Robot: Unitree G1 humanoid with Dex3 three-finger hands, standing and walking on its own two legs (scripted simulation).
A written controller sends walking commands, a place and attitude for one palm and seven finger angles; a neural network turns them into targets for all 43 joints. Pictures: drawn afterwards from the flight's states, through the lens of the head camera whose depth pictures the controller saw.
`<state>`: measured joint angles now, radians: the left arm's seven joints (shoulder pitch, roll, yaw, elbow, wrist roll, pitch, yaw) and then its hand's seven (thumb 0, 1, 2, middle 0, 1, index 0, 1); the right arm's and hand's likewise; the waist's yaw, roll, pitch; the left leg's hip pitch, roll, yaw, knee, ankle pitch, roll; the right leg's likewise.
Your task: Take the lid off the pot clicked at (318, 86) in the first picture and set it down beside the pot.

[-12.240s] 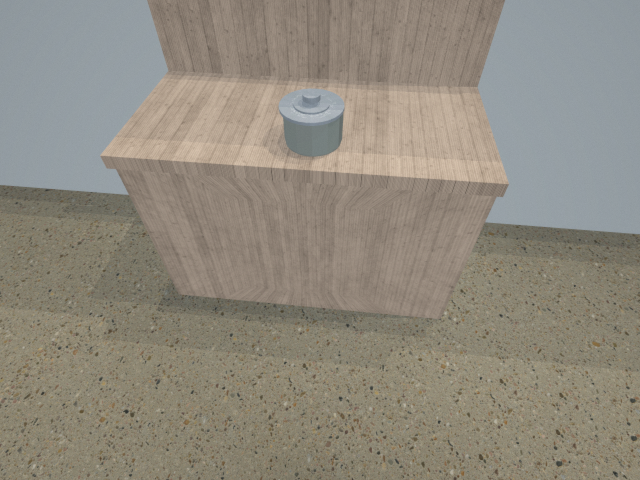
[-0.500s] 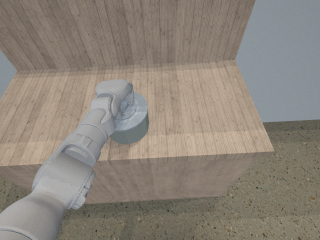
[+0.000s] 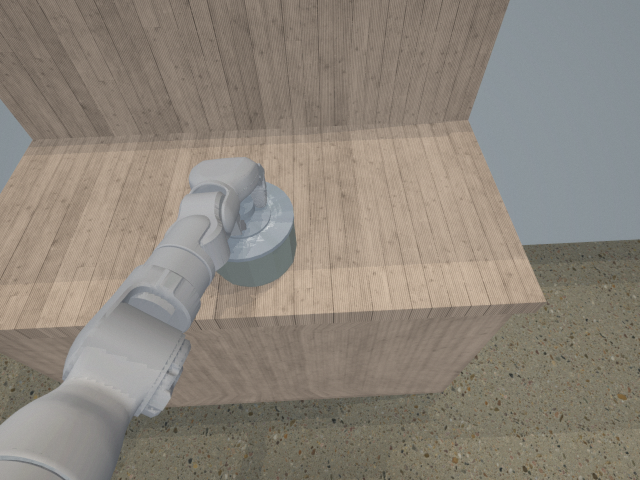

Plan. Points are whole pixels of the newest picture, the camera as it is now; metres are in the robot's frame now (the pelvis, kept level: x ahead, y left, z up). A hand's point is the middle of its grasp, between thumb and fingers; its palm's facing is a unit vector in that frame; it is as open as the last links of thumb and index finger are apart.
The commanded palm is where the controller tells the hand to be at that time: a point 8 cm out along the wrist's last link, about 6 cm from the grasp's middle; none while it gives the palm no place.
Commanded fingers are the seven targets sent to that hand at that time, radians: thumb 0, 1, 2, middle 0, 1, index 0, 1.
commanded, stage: close the fingers and squeeze the knob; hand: left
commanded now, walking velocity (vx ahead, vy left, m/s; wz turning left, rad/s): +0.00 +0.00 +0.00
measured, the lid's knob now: (240, 207) +0.49 +0.11 +0.03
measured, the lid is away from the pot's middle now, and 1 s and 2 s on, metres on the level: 0.00 0.01 0.01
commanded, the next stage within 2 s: lift the lid straight up in 0.18 s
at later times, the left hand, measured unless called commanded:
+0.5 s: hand (233, 214) +0.46 +0.11 +0.05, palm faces -0.36 -0.06 -0.93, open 7.1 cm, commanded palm +0.46 +0.12 +0.12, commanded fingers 0.00 0.77 0.86 -0.85 -1.05 -0.86 -1.05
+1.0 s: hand (227, 201) +0.46 +0.11 +0.08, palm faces -0.34 -0.06 -0.94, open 7.1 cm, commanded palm +0.46 +0.12 +0.16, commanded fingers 0.00 0.77 0.86 -0.85 -1.05 -0.86 -1.05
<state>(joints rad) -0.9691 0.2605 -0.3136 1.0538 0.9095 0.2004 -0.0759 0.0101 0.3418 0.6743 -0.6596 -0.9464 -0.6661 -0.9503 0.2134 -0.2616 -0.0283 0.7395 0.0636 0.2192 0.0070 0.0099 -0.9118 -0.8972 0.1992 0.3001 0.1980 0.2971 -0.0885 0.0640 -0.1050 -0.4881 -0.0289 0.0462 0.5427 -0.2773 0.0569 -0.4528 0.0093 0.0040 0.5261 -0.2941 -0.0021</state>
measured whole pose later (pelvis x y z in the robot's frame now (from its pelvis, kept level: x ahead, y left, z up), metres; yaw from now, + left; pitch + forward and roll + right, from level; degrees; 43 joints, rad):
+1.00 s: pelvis +0.00 +0.00 +0.00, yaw +1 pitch +10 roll +0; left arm -0.97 0.28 -0.34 0.94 0.88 0.22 -0.16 0.01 0.34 0.66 -0.67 -0.94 -0.68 -0.95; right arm 0.17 -0.26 -0.02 0.74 0.07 0.19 0.00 0.01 -0.91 -0.90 0.20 0.30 0.20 0.30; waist -0.07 0.08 -0.07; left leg -0.40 -0.04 0.03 0.49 -0.26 0.06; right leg -0.37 0.00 -0.01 0.48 -0.28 0.00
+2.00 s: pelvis -0.01 +0.00 +0.01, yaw +2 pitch +7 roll +0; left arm -1.12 0.31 -0.34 0.87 0.88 0.29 -0.30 0.01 0.34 0.66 -0.67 -0.94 -0.68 -0.95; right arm 0.15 -0.27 0.00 0.72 0.06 0.16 0.01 0.01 -0.91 -0.90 0.20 0.30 0.20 0.30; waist -0.06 0.09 -0.05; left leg -0.34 -0.05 0.02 0.43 -0.22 0.06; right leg -0.30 -0.01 -0.02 0.44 -0.26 0.00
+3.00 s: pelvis -0.01 +0.01 +0.01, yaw +2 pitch +7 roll -1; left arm -1.10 0.47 -0.27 0.85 0.89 0.18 -0.40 0.02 0.34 0.66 -0.67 -0.94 -0.68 -0.95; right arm 0.18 -0.29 0.00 0.71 0.07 0.14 -0.01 0.01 -0.91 -0.90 0.20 0.30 0.20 0.30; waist -0.06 0.06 -0.01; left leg -0.33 -0.06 0.01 0.42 -0.21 0.07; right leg -0.28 -0.02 -0.03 0.40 -0.24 0.01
